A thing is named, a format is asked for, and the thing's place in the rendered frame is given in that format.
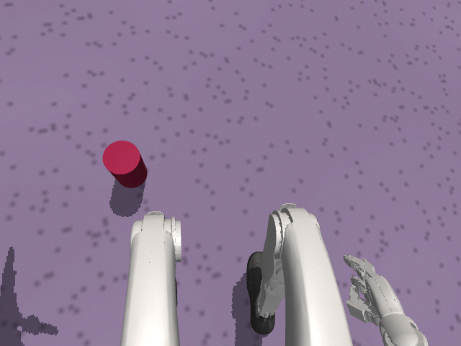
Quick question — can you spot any right robot hand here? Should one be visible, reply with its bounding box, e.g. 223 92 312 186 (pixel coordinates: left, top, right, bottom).
344 254 405 326

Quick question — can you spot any right robot arm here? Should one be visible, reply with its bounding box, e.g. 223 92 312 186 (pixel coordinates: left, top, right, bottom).
379 314 429 346

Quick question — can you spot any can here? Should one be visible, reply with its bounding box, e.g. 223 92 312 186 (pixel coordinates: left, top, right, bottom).
102 141 147 188

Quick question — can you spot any right robot foot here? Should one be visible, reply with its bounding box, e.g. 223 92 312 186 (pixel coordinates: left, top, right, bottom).
246 252 275 334

